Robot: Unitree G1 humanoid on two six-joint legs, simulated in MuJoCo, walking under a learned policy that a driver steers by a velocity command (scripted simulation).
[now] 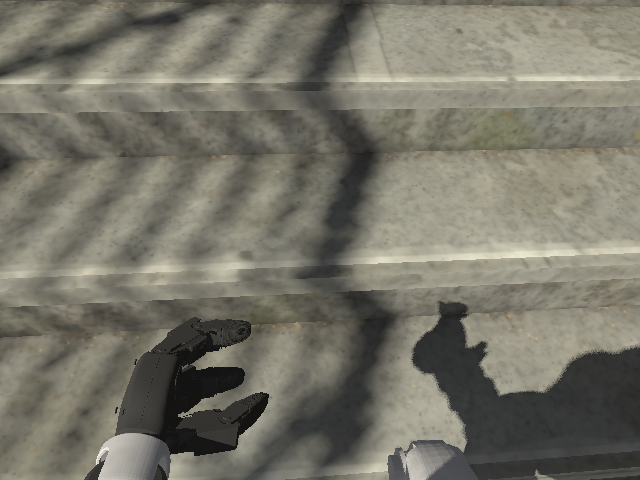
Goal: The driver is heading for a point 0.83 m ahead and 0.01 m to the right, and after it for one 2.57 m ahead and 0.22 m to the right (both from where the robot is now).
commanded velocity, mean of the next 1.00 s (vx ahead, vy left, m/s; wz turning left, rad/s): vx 0.19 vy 0.00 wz -0.16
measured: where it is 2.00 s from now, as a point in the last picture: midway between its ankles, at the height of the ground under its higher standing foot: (519, 178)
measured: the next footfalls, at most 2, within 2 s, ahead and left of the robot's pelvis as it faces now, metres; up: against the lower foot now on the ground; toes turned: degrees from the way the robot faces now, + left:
right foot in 0.08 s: +0.23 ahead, -0.10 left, +0.16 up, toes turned +7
left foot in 0.50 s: +0.17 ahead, +0.12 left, +0.16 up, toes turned +12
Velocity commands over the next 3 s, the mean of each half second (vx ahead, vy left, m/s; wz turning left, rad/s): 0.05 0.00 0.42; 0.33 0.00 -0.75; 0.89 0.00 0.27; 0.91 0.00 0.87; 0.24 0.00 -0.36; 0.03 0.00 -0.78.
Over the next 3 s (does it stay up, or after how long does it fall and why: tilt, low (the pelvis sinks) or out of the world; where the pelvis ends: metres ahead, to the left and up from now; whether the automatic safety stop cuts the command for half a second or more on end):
stays up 1.26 -0.33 0.77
